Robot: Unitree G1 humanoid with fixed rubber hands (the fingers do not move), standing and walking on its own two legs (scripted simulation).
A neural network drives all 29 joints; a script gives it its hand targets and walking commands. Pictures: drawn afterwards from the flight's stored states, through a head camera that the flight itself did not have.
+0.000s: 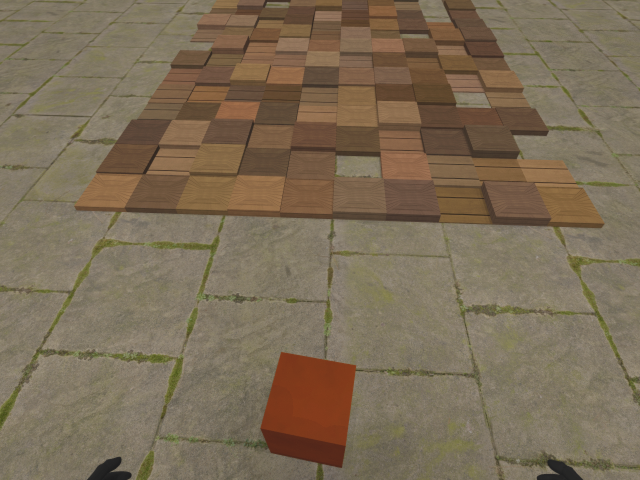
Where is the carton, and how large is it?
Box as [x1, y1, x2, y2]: [260, 352, 355, 467]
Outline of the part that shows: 281,352 260,428 270,451 278,454 341,467 346,439 355,365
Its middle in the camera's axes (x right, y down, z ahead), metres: -0.03 +0.49 +1.08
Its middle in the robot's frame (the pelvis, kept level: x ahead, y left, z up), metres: +0.40 +0.05 -0.66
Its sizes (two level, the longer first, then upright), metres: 0.210 0.200 0.250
